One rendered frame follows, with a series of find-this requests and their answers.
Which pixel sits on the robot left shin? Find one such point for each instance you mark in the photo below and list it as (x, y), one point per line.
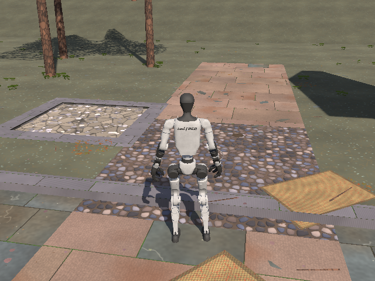
(175, 210)

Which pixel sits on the left robot hand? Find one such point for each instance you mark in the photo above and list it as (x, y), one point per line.
(154, 173)

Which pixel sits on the right robot hand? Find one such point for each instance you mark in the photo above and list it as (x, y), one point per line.
(216, 168)

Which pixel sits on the left robot upper arm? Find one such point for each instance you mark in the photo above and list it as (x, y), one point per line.
(169, 124)

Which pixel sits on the right robot upper arm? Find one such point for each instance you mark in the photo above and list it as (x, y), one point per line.
(205, 123)

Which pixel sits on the left robot forearm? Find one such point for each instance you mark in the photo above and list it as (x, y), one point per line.
(158, 157)

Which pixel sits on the humanoid robot head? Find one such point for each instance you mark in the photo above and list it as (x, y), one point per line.
(186, 102)

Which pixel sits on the right robot forearm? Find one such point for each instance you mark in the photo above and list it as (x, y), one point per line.
(215, 156)

